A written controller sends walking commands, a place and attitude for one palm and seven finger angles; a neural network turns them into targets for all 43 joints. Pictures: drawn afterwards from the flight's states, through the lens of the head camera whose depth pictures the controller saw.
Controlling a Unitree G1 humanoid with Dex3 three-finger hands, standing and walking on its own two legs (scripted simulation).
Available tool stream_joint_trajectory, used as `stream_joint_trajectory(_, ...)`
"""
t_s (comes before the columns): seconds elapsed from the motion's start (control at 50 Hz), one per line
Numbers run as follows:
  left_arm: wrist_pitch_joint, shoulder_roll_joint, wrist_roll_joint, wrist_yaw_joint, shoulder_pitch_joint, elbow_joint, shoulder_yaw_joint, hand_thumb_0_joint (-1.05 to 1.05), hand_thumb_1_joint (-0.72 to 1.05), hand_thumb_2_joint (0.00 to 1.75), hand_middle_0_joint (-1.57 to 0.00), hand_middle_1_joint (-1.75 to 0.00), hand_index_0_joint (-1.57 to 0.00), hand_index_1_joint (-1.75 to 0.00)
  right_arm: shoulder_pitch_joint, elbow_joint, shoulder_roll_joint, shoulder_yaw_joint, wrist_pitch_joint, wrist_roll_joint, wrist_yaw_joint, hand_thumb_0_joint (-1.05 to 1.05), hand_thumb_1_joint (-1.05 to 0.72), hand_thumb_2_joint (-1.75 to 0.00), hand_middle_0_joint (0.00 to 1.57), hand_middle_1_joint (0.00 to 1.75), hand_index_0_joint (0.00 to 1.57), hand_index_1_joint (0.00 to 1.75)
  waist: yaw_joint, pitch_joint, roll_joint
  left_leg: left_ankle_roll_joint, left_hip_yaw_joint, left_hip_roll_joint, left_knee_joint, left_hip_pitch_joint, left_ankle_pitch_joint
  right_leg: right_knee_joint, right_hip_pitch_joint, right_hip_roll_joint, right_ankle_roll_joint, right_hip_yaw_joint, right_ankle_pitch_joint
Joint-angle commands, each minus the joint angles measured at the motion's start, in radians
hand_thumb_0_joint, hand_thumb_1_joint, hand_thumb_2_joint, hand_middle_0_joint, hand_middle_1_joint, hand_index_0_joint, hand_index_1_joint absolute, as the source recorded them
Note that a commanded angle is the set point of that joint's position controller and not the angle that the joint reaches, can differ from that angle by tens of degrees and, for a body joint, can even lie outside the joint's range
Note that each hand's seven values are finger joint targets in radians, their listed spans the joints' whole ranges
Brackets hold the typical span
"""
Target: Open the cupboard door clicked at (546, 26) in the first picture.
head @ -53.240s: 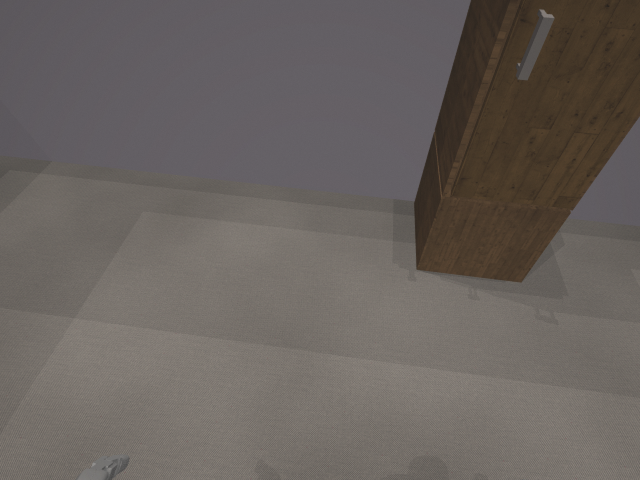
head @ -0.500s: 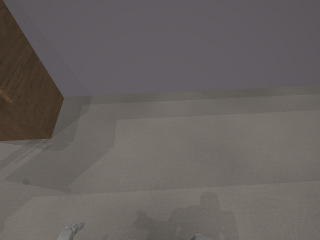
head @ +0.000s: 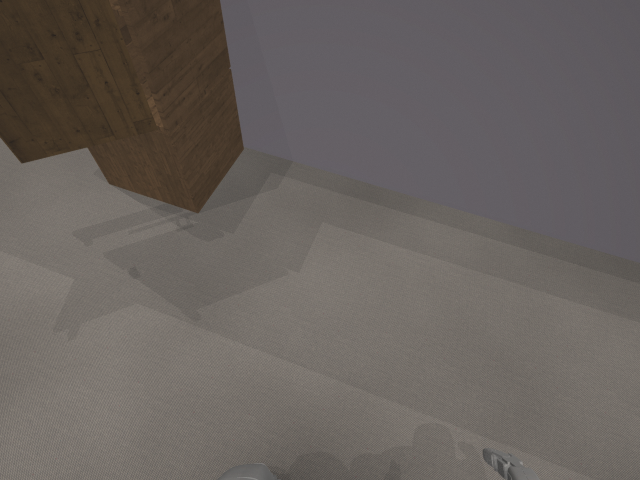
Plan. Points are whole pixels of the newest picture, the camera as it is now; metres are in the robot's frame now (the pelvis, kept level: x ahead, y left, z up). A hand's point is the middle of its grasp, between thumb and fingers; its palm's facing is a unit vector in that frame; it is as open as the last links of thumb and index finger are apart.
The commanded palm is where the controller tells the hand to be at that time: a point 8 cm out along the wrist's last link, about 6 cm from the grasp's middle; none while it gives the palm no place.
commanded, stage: turn to face it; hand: left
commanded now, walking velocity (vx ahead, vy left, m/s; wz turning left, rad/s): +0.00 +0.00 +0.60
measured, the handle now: out of the picture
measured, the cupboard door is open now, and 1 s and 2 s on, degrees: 45 45 45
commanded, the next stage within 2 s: take the last steps up to it in 0.70 s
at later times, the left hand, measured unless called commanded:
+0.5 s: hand out of the picture +0.12 +0.19 -0.13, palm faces +0.22 -0.94 -0.27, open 7.4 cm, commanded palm none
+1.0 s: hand out of the picture -0.07 +0.14 -0.17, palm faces +0.54 -0.82 -0.21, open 7.4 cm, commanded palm none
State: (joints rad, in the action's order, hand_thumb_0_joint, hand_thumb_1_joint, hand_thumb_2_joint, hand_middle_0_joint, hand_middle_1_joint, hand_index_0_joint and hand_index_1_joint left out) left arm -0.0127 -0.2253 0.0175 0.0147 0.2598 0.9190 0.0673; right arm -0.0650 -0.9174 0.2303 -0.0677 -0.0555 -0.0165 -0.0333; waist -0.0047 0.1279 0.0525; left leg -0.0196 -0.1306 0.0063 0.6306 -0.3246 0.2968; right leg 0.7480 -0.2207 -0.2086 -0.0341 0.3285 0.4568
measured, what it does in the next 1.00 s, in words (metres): steps on the spot, turning left: right foot, then left foot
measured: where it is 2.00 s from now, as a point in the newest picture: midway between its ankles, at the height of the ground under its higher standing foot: (237, 428)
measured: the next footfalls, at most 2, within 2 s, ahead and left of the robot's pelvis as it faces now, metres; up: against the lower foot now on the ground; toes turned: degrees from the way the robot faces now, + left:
right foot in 0.48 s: +0.08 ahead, -0.13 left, +0.00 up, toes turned +11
left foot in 1.00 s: +0.02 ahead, +0.07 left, +0.00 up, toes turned +33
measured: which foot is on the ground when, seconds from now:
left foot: down 0.00-0.50, up 0.52-0.98, down 1.00-1.00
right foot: down 0.00-0.00, up 0.02-0.46, down 0.48-1.00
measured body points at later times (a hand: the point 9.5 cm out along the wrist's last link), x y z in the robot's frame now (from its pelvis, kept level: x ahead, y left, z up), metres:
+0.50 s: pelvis +0.03 -0.03 +0.01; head +0.08 -0.04 +0.46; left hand +0.11 +0.24 -0.11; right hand +0.11 -0.27 -0.15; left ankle +0.02 +0.09 -0.72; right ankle +0.04 -0.14 -0.72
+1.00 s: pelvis +0.04 -0.02 +0.01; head +0.06 +0.02 +0.45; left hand -0.10 +0.19 -0.15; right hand +0.27 -0.17 -0.12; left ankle -0.01 +0.05 -0.72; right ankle +0.04 -0.14 -0.72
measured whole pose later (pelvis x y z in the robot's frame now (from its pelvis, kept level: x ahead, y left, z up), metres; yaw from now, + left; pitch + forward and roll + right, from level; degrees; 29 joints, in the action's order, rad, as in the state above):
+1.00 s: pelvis +0.04 -0.02 +0.01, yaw +28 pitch +0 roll +1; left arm 0.01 -0.21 0.02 0.01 0.34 1.02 0.06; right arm -0.06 -0.96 0.20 -0.04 -0.03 -0.02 -0.02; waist -0.04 0.08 0.05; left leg -0.01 -0.10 0.02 0.57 -0.25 0.36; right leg 0.62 -0.18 -0.15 -0.02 0.26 0.42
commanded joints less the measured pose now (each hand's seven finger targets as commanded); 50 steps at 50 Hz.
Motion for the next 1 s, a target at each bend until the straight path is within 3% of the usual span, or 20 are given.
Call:
stream_joint_trajectory(0.0, -0.003, -0.106, -0.005, 0.005, -0.131, -0.165, 0.015, 0.00, 0.90, 0.90, -0.20, -0.30, -0.20, -0.30, -0.255, 0.011, 0.290, -0.072, 0.025, 0.000, 0.029, 0.00, -0.90, -0.90, 0.20, 0.30, 0.20, 0.30, 0.122, -0.284, -0.224, -0.252, 0.486, -0.447, -0.234, 0.360, -0.636, 0.488, -0.388, 0.060, -0.036, -0.287, 0.212)
stream_joint_trajectory(0.02, -0.009, -0.097, 0.001, 0.009, -0.161, -0.144, 0.019, 0.00, 0.90, 0.90, -0.20, -0.30, -0.20, -0.30, -0.215, 0.023, 0.252, -0.063, 0.034, -0.001, 0.039, 0.00, -0.90, -0.90, 0.20, 0.30, 0.20, 0.30, 0.117, -0.248, -0.260, -0.205, 0.472, -0.378, -0.266, 0.293, -0.540, 0.485, -0.404, 0.052, -0.040, -0.301, 0.132)
stream_joint_trajectory(0.08, -0.019, -0.094, 0.006, -0.009, -0.097, -0.085, 0.029, 0.00, 0.90, 0.90, -0.20, -0.30, -0.20, -0.30, -0.088, 0.061, 0.194, -0.040, 0.043, -0.005, 0.050, 0.00, -0.90, -0.90, 0.20, 0.30, 0.20, 0.30, 0.033, -0.156, -0.188, -0.130, 0.354, -0.256, -0.307, 0.156, -0.340, 0.489, -0.373, 0.069, -0.054, -0.331, -0.061)
stream_joint_trajectory(0.1, -0.021, -0.093, 0.007, -0.012, -0.084, -0.076, 0.030, 0.00, 0.90, 0.90, -0.20, -0.30, -0.20, -0.30, -0.089, 0.063, 0.188, -0.037, 0.046, -0.003, 0.049, 0.00, -0.90, -0.90, 0.20, 0.30, 0.20, 0.30, 0.025, -0.143, -0.169, -0.115, 0.340, -0.233, -0.316, 0.138, -0.325, 0.480, -0.362, 0.077, -0.057, -0.326, -0.094)
stream_joint_trajectory(0.18, -0.021, -0.086, 0.008, -0.010, -0.072, -0.072, 0.027, 0.00, 0.90, 0.90, -0.20, -0.30, -0.20, -0.30, -0.113, 0.057, 0.181, -0.036, 0.050, -0.002, 0.047, 0.00, -0.90, -0.90, 0.20, 0.30, 0.20, 0.30, 0.013, -0.158, -0.148, -0.126, 0.355, -0.216, -0.324, 0.140, -0.295, 0.410, -0.346, 0.095, -0.071, -0.328, -0.130)
stream_joint_trajectory(0.24, -0.017, -0.085, 0.005, -0.008, -0.117, -0.093, 0.024, 0.00, 0.90, 0.90, -0.20, -0.30, -0.20, -0.30, -0.147, 0.047, 0.179, -0.039, 0.048, -0.004, 0.045, 0.00, -0.90, -0.90, 0.20, 0.30, 0.20, 0.30, 0.029, -0.161, -0.176, -0.144, 0.401, -0.219, -0.313, 0.160, -0.291, 0.322, -0.347, 0.108, -0.074, -0.330, -0.105)
stream_joint_trajectory(0.34, -0.006, -0.066, -0.004, -0.002, -0.172, -0.125, 0.013, 0.00, 0.90, 0.90, -0.20, -0.30, -0.20, -0.30, -0.173, 0.038, 0.178, -0.049, 0.040, -0.011, 0.046, 0.00, -0.90, -0.90, 0.20, 0.30, 0.20, 0.30, 0.045, -0.190, -0.209, -0.152, 0.453, -0.213, -0.239, 0.170, -0.446, 0.088, -0.240, 0.161, -0.061, -0.314, -0.030)
stream_joint_trajectory(0.42, 0.009, -0.068, -0.014, 0.006, -0.073, -0.097, 0.018, 0.00, 0.90, 0.90, -0.20, -0.30, -0.20, -0.30, -0.128, 0.048, 0.165, -0.053, 0.032, -0.004, 0.047, 0.00, -0.90, -0.90, 0.20, 0.30, 0.20, 0.30, -0.004, -0.218, -0.212, -0.108, 0.476, -0.164, -0.159, 0.053, -0.458, -0.212, 0.015, 0.199, -0.038, -0.294, -0.186)
stream_joint_trajectory(0.44, 0.020, -0.099, -0.010, 0.010, -0.030, -0.087, 0.025, 0.00, 0.90, 0.90, -0.20, -0.30, -0.20, -0.30, -0.117, 0.051, 0.145, -0.050, 0.034, 0.003, 0.043, 0.00, -0.90, -0.90, 0.20, 0.30, 0.20, 0.30, -0.028, -0.234, -0.144, -0.064, 0.447, -0.123, -0.105, -0.025, -0.360, -0.351, 0.149, 0.156, -0.029, -0.325, -0.289)
stream_joint_trajectory(0.46, 0.031, -0.172, 0.002, 0.018, 0.005, -0.075, 0.040, 0.00, 0.90, 0.90, -0.20, -0.30, -0.20, -0.30, -0.133, 0.058, 0.087, -0.044, 0.037, 0.013, 0.037, 0.00, -0.90, -0.90, 0.20, 0.30, 0.20, 0.30, -0.040, -0.265, 0.075, 0.004, 0.324, -0.018, 0.059, -0.207, -0.072, -0.425, 0.327, -0.055, 0.033, -0.510, -0.371)
stream_joint_trajectory(0.48, 0.030, -0.221, 0.009, 0.021, 0.011, -0.078, 0.045, 0.00, 0.90, 0.90, -0.20, -0.30, -0.20, -0.30, -0.123, 0.076, 0.066, -0.041, 0.035, 0.011, 0.037, 0.00, -0.90, -0.90, 0.20, 0.30, 0.20, 0.30, -0.048, -0.226, 0.249, 0.059, 0.173, 0.087, 0.318, -0.296, 0.327, -0.442, 0.270, -0.287, 0.164, -0.703, -0.525)
stream_joint_trajectory(0.5, 0.028, -0.198, 0.003, 0.023, -0.016, -0.083, 0.031, 0.00, 0.90, 0.90, -0.20, -0.30, -0.20, -0.30, -0.127, 0.063, 0.101, -0.045, 0.024, 0.002, 0.033, 0.00, -0.90, -0.90, 0.20, 0.30, 0.20, 0.30, -0.031, -0.197, 0.146, 0.051, 0.219, 0.032, 0.498, -0.259, 0.309, -0.434, 0.136, -0.287, 0.209, -0.631, -0.503)
stream_joint_trajectory(0.54, 0.028, -0.109, -0.006, 0.027, -0.123, -0.099, 0.011, 0.00, 0.90, 0.90, -0.20, -0.30, -0.20, -0.30, -0.148, 0.012, 0.089, -0.052, -0.001, -0.003, 0.026, 0.00, -0.90, -0.90, 0.20, 0.30, 0.20, 0.30, 0.032, -0.121, 0.161, 0.069, 0.214, -0.005, 0.617, -0.268, 0.176, -0.426, 0.076, -0.148, 0.148, -0.488, -0.573)
stream_joint_trajectory(0.6, 0.042, -0.085, -0.009, 0.022, -0.077, -0.081, 0.002, 0.00, 0.90, 0.90, -0.20, -0.30, -0.20, -0.30, -0.132, -0.004, 0.059, -0.033, -0.003, 0.000, 0.019, 0.00, -0.90, -0.90, 0.20, 0.30, 0.20, 0.30, 0.028, -0.125, 0.132, 0.087, 0.170, -0.016, 0.605, -0.279, 0.081, -0.379, 0.140, -0.083, 0.107, -0.327, -0.800)
stream_joint_trajectory(0.78, 0.044, -0.109, 0.009, 0.023, 0.084, -0.004, 0.013, 0.00, 0.90, 0.90, -0.20, -0.30, -0.20, -0.30, -0.014, -0.008, 0.013, -0.001, 0.004, 0.005, 0.023, 0.00, -0.90, -0.90, 0.20, 0.30, 0.20, 0.30, -0.033, -0.149, 0.132, 0.072, 0.091, -0.014, 0.255, -0.174, 0.153, -0.326, 0.247, -0.118, 0.140, -0.281, -0.960)
stream_joint_trajectory(0.86, 0.049, -0.130, 0.013, 0.014, 0.111, 0.031, 0.021, 0.00, 0.90, 0.90, -0.20, -0.30, -0.20, -0.30, 0.023, 0.006, 0.017, 0.008, 0.020, 0.005, 0.017, 0.00, -0.90, -0.90, 0.20, 0.30, 0.20, 0.30, -0.052, -0.120, 0.144, 0.048, 0.060, -0.007, 0.127, -0.123, 0.169, -0.362, 0.226, -0.174, 0.159, -0.326, -0.761)
stream_joint_trajectory(0.9, 0.052, -0.147, 0.013, 0.006, 0.095, 0.041, 0.027, 0.00, 0.90, 0.90, -0.20, -0.30, -0.20, -0.30, 0.000, 0.004, 0.030, 0.008, 0.031, 0.003, 0.015, 0.00, -0.90, -0.90, 0.20, 0.30, 0.20, 0.30, -0.033, -0.121, 0.136, 0.035, 0.041, -0.007, 0.029, -0.048, 0.140, -0.352, 0.176, -0.193, 0.157, -0.329, -0.623)
stream_joint_trajectory(0.94, 0.051, -0.151, 0.006, -0.003, 0.041, 0.044, 0.031, 0.00, 0.90, 0.90, -0.20, -0.30, -0.20, -0.30, -0.098, -0.022, 0.049, 0.005, 0.046, -0.002, 0.015, 0.00, -0.90, -0.90, 0.20, 0.30, 0.20, 0.30, 0.033, -0.136, 0.074, 0.012, 0.008, 0.019, -0.163, 0.182, 0.027, -0.251, 0.025, -0.145, 0.106, -0.255, -0.473)
stream_joint_trajectory(0.96, 0.047, -0.122, -0.003, -0.010, 0.016, 0.028, 0.027, 0.00, 0.90, 0.90, -0.20, -0.30, -0.20, -0.30, -0.202, -0.048, 0.119, -0.011, 0.058, -0.007, 0.022, 0.00, -0.90, -0.90, 0.20, 0.30, 0.20, 0.30, 0.088, -0.182, -0.090, -0.048, 0.152, -0.081, -0.263, 0.369, 0.020, -0.034, -0.130, -0.057, 0.054, -0.170, -0.359)
stream_joint_trajectory(0.98, 0.045, -0.054, -0.008, -0.023, -0.016, -0.014, 0.009, 0.00, 0.90, 0.90, -0.20, -0.30, -0.20, -0.30, -0.304, -0.066, 0.223, -0.040, 0.062, -0.019, 0.031, 0.00, -0.90, -0.90, 0.20, 0.30, 0.20, 0.30, 0.126, -0.210, -0.393, -0.171, 0.519, -0.339, -0.322, 0.520, -0.101, 0.257, -0.403, 0.106, -0.007, -0.106, 0.126)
